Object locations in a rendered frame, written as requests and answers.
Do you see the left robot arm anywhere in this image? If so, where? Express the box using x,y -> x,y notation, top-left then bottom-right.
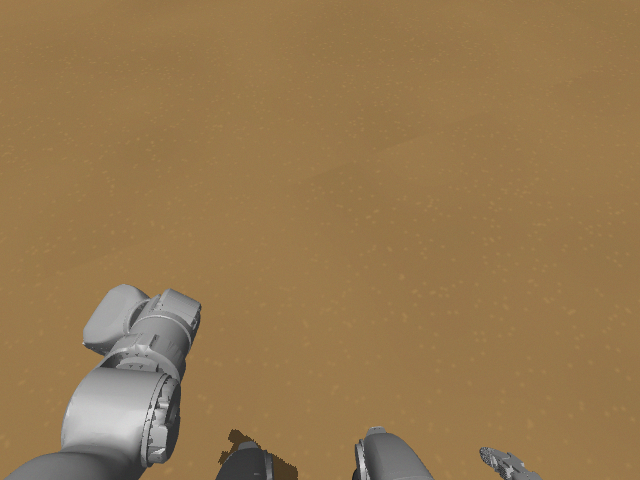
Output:
3,288 -> 202,480

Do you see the left robot hand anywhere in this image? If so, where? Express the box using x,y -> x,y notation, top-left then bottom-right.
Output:
82,284 -> 149,356

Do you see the right robot hand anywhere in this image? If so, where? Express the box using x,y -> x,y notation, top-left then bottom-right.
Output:
479,447 -> 542,480

